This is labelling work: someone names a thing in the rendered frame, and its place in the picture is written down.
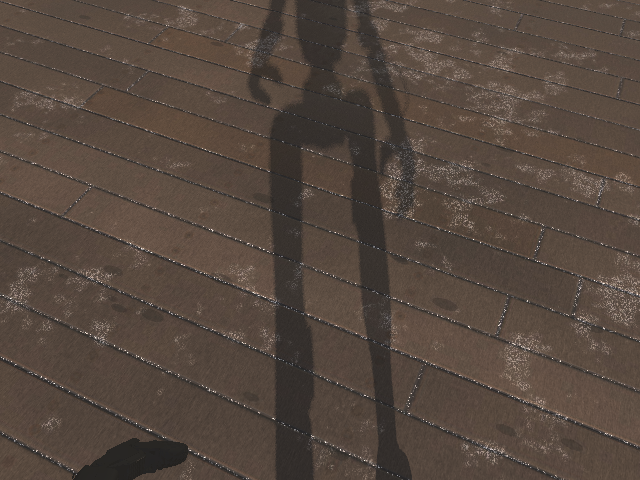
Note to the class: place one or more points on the left robot hand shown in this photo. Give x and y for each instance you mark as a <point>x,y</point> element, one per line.
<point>132,458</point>

